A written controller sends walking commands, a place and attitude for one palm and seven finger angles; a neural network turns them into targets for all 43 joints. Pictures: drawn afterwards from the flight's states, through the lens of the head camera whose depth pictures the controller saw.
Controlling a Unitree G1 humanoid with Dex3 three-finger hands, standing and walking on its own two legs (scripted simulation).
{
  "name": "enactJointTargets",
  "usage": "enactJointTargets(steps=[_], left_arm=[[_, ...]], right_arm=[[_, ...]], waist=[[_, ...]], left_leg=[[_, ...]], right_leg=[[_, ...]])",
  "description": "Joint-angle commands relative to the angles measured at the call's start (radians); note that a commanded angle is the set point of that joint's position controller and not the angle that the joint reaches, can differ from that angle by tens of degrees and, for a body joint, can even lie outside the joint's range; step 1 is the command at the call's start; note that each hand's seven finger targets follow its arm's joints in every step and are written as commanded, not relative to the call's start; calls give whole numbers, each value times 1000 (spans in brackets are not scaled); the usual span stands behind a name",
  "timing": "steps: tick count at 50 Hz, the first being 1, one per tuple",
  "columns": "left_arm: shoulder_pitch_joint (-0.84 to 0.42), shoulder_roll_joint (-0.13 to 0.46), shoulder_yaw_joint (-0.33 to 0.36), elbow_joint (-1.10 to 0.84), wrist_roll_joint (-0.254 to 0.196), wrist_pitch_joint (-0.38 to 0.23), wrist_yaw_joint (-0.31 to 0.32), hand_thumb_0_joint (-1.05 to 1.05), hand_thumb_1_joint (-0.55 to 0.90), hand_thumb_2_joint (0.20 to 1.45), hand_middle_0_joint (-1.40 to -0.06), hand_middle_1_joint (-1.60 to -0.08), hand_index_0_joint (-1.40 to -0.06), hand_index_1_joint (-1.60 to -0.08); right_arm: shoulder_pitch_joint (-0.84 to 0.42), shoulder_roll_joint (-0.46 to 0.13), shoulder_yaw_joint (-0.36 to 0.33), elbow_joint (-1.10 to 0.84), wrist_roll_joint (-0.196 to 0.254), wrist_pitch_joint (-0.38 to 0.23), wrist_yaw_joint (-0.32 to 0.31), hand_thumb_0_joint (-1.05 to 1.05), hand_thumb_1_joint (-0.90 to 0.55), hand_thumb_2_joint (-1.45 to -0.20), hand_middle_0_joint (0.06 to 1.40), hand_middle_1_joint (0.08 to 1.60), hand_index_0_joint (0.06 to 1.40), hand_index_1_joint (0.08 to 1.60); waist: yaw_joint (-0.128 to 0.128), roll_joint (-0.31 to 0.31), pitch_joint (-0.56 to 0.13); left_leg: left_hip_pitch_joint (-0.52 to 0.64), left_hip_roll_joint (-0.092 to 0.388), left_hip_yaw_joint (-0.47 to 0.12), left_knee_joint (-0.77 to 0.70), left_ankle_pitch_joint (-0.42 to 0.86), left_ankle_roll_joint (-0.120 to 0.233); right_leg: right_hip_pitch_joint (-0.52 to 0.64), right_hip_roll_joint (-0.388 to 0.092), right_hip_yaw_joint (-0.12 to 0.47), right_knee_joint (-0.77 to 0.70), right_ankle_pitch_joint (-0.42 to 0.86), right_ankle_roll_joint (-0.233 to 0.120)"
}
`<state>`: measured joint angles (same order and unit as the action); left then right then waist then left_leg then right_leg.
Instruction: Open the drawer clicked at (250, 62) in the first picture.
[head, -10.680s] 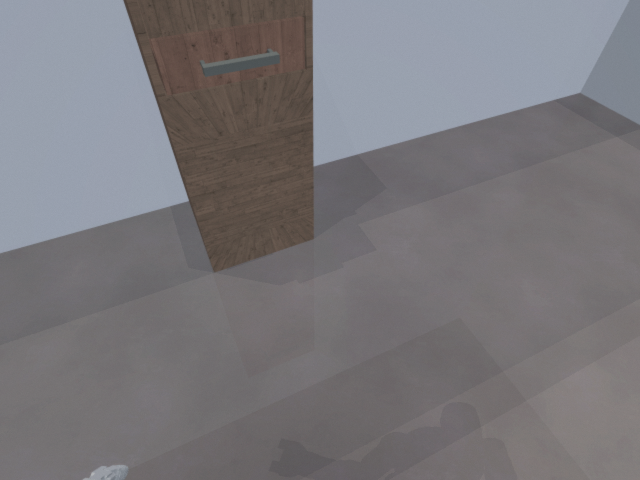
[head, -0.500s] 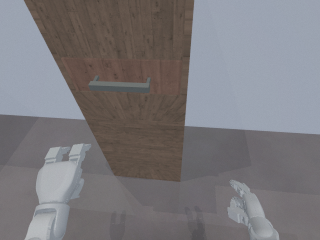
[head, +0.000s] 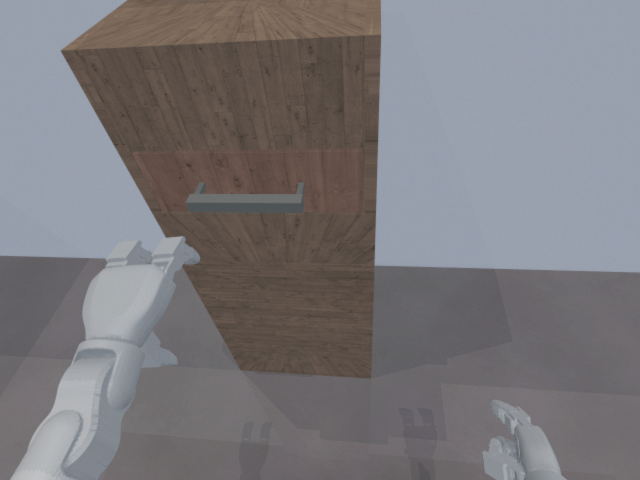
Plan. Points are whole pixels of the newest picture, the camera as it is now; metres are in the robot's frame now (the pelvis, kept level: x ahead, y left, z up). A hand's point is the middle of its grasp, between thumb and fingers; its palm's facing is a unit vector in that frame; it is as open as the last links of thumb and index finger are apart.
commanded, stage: raise the hand with hooked fingers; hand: left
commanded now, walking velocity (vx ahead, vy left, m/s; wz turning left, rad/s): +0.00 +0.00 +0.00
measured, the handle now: (247, 195) +0.53 +0.20 +0.05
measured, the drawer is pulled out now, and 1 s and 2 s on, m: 0.00 0.00 0.00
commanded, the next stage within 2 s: move the hooked fingers above the handle in 0.76 s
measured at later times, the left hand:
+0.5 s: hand (124, 247) +0.31 +0.26 +0.17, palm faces +0.09 -0.04 -0.99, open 13.8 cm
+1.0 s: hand (138, 267) +0.29 +0.25 +0.15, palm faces +0.07 -0.06 -1.00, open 13.8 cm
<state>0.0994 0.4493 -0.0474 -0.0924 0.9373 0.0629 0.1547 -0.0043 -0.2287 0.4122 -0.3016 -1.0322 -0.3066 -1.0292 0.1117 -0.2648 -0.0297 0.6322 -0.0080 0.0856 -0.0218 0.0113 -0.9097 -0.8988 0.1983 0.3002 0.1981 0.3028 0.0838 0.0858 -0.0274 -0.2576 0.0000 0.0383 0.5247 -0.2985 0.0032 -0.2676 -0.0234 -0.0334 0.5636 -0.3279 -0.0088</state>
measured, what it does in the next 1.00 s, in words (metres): stands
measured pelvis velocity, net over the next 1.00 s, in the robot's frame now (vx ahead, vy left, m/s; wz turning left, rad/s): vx -0.02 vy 0.01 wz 0.02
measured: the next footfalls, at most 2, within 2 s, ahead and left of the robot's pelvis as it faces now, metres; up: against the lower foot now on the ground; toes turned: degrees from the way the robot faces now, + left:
none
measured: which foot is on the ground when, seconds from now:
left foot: down 0.00-1.00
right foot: down 0.00-1.00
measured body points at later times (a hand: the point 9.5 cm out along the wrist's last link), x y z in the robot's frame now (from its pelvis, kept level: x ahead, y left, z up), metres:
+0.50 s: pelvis -0.01 +0.01 +0.01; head -0.01 -0.03 +0.46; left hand +0.30 +0.26 +0.22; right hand +0.19 -0.20 -0.10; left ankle -0.02 +0.12 -0.73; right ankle -0.02 -0.11 -0.73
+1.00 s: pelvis -0.02 +0.01 +0.01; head -0.02 -0.03 +0.46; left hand +0.29 +0.25 +0.20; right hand +0.19 -0.20 -0.10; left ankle -0.02 +0.12 -0.73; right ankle -0.02 -0.11 -0.73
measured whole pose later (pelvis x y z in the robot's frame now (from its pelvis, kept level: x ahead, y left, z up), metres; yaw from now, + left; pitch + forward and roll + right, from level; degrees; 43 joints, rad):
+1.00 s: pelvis -0.02 +0.01 +0.01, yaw +1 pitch -1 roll +0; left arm -0.21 0.53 -0.07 0.02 0.87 0.06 -0.08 -0.01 -0.49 0.30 -0.32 -1.20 -0.32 -1.20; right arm 0.10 -0.26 0.01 0.64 0.03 0.10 -0.01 0.01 -0.91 -0.90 0.20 0.30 0.20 0.30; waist 0.08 0.10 0.01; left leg -0.18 -0.01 0.02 0.40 -0.20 0.01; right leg -0.18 -0.03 -0.05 0.42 -0.23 0.00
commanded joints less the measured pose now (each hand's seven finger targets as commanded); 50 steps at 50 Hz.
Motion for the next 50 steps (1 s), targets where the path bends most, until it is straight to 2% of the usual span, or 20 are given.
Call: enactJointTargets(steps=[1,2,4,7,14,17,18,21,24,27,31,32,36,39,42,44,45,46,47,50], left_arm=[[-271,248,162,-197,-12,21,-25,0,-453,320,-297,-1170,-297,-1170],[-288,232,143,-189,-17,26,-41,0,-477,310,-298,-1185,-298,-1185],[-332,244,142,-184,-28,31,-71,0,-500,300,-300,-1200,-300,-1200],[-406,254,137,-167,-30,39,-112,0,-500,300,-300,-1200,-300,-1200],[-572,309,147,-139,-53,30,-186,0,-500,300,-300,-1200,-300,-1200],[-646,340,165,-143,-64,15,-208,0,-500,300,-300,-1200,-300,-1200],[-652,355,177,-124,-71,12,-215,0,-500,300,-300,-1200,-300,-1200],[-537,312,171,-57,-87,16,-243,0,-500,300,-300,-1200,-300,-1200],[-520,302,154,-81,-95,5,-262,0,-500,300,-300,-1200,-300,-1200],[-546,320,171,-138,-93,-24,-252,0,-500,300,-300,-1200,-300,-1200],[-570,370,234,-174,-94,-61,-201,0,-500,300,-300,-1200,-300,-1200],[-589,366,227,-174,-91,-68,-187,0,-500,300,-300,-1200,-300,-1200],[-580,362,234,-139,-92,-52,-149,0,-500,300,-300,-1200,-300,-1200],[-587,331,189,-128,-82,-29,-149,0,-500,300,-300,-1200,-300,-1200],[-559,301,154,-95,-85,-3,-175,0,-500,300,-300,-1200,-300,-1200],[-574,298,137,-98,-79,3,-191,0,-500,300,-300,-1200,-300,-1200],[-600,288,119,-87,-74,2,-197,0,-500,300,-300,-1200,-300,-1200],[-603,302,136,-72,-75,0,-203,0,-500,300,-300,-1200,-300,-1200],[-639,273,94,-64,-68,-5,-210,0,-500,300,-300,-1200,-300,-1200],[-719,282,92,-49,-54,-32,-200,0,-500,300,-300,-1200,-300,-1200]], right_arm=[[-161,-79,-1,-168,9,-32,0,0,-900,-900,200,300,200,300],[-159,-77,1,-164,10,-26,2,0,-900,-900,200,300,200,300],[-162,-79,5,-165,13,-16,3,0,-900,-900,200,300,200,300],[-160,-79,12,-163,16,-7,7,0,-900,-900,200,300,200,300],[-160,-90,19,-160,22,-1,7,0,-900,-900,200,300,200,300],[-156,-91,20,-159,23,-10,10,0,-900,-900,200,300,200,300],[-152,-96,18,-154,23,-10,9,0,-900,-900,200,300,200,300],[-146,-101,15,-160,31,-6,21,0,-900,-900,200,300,200,300],[-136,-109,12,-170,28,-1,27,0,-900,-900,200,300,200,300],[-132,-107,11,-177,25,-12,29,0,-900,-900,200,300,200,300],[-128,-105,5,-167,25,-28,23,0,-900,-900,200,300,200,300],[-125,-102,7,-160,23,-32,22,0,-900,-900,200,300,200,300],[-132,-102,2,-144,30,-37,18,0,-900,-900,200,300,200,300],[-132,-103,2,-138,29,-34,18,0,-900,-900,200,300,200,300],[-141,-103,8,-140,33,-31,16,0,-900,-900,200,300,200,300],[-144,-105,9,-142,32,-26,12,0,-900,-900,200,300,200,300],[-141,-105,11,-140,32,-25,10,0,-900,-900,200,300,200,300],[-144,-106,11,-143,37,-28,9,0,-900,-900,200,300,200,300],[-144,-102,16,-140,33,-27,6,0,-900,-900,200,300,200,300],[-123,-100,13,-133,31,-30,-3,0,-900,-900,200,300,200,300]], waist=[[14,-52,-203],[9,-43,-200],[5,-51,-179],[2,-61,-191],[-3,-31,-191],[-1,-38,-224],[-2,-35,-217],[9,-55,-186],[9,-94,-177],[11,-75,-209],[18,-49,-215],[18,-35,-230],[19,-20,-215],[11,-20,-214],[4,-65,-197],[-1,-55,-183],[-10,-66,-177],[-11,-89,-170],[-18,-80,-166],[-21,-67,-183]], left_leg=[[99,-30,-13,-76,382,23],[104,-28,-12,-85,395,21],[110,-26,-12,-101,397,21],[125,-24,-15,-115,396,18],[150,-23,-25,-144,386,16],[160,-25,-32,-148,397,17],[158,-24,-32,-153,389,16],[139,-18,-32,-155,413,13],[123,-20,-22,-165,382,18],[131,-21,-25,-164,362,21],[138,-22,-32,-163,341,21],[134,-24,-30,-166,335,19],[135,-23,-23,-167,321,16],[137,-24,-20,-172,324,14],[125,-24,-17,-174,311,17],[126,-26,-16,-176,306,18],[128,-24,-18,-177,298,18],[123,-21,-20,-175,283,19],[124,-25,-18,-178,263,20],[137,-27,-23,-175,262,20]], right_leg=[[151,21,30,-92,401,-20],[153,20,22,-94,399,-20],[156,24,17,-110,398,-18],[169,25,11,-123,373,-19],[181,27,5,-156,342,-21],[203,25,4,-158,338,-23],[201,25,3,-164,335,-22],[197,31,-1,-166,348,-25],[194,25,-6,-169,333,-18],[196,24,-2,-170,300,-19],[187,32,7,-179,270,-21],[191,25,3,-175,259,-21],[184,27,13,-186,252,-22],[181,23,7,-183,260,-21],[184,21,6,-188,257,-18],[174,22,6,-190,260,-17],[161,23,2,-193,251,-16],[157,27,5,-199,231,-16],[145,22,3,-200,210,-14],[132,25,0,-199,203,-17]])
